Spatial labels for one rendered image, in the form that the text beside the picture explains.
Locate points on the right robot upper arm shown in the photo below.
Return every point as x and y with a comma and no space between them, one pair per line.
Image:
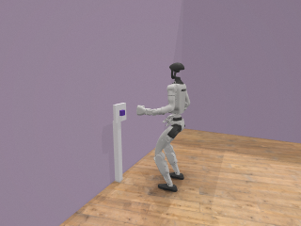
187,101

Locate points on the robot left forearm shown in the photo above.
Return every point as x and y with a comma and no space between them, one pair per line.
159,111

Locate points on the right robot hand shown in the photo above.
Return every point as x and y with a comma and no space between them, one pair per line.
169,119

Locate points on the right robot thigh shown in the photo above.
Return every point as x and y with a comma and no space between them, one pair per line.
169,148

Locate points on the button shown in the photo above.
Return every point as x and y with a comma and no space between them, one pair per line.
122,112

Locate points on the left robot upper arm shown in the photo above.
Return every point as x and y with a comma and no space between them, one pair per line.
171,94

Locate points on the left robot hand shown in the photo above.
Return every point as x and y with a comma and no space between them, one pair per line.
140,110

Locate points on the panel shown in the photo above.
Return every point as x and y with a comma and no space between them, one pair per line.
117,119

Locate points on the right robot shin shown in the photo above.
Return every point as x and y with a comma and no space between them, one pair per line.
172,159

